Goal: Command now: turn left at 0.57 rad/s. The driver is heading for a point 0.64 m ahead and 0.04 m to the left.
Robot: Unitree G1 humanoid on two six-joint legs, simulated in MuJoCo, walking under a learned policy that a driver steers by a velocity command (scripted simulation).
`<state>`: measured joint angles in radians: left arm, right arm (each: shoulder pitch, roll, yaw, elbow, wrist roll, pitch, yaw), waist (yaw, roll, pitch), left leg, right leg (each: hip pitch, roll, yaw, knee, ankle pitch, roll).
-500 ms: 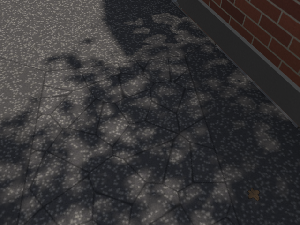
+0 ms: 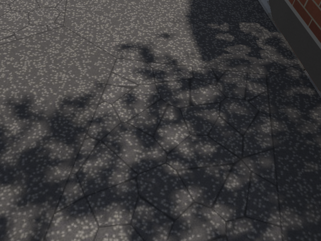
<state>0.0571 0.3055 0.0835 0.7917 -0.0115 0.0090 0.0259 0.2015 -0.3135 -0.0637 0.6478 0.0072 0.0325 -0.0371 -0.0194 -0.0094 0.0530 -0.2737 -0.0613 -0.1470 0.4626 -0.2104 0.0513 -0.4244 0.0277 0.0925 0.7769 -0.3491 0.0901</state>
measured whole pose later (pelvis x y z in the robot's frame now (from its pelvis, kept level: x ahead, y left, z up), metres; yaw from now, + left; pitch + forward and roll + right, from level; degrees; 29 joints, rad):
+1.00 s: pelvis +0.14 +0.06 -0.01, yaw +21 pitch +2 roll +0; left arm 0.07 0.30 0.04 0.78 -0.02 -0.07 -0.06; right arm 0.42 -0.29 -0.06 0.75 0.01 -0.05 -0.01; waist -0.07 -0.04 0.02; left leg 0.09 -0.03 -0.02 0.19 -0.32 0.04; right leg -0.59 -0.06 0.00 0.57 -0.01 0.02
